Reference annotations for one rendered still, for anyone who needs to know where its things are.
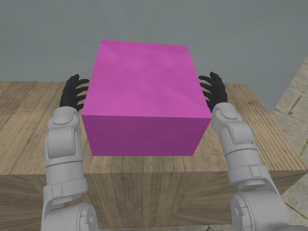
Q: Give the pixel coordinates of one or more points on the left robot hand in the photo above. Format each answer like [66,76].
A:
[69,97]

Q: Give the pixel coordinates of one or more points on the robot left upper arm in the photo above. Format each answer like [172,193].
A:
[76,217]

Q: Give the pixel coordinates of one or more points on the carton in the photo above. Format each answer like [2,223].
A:
[144,99]

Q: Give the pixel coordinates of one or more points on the pedestal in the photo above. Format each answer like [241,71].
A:
[131,191]

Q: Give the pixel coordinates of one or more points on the right robot hand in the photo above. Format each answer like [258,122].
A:
[216,92]

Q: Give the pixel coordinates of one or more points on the robot right upper arm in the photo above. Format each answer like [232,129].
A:
[261,210]

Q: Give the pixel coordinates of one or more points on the robot right forearm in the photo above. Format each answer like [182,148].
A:
[246,170]

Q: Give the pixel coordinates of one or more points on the robot left forearm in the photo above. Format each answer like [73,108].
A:
[63,159]

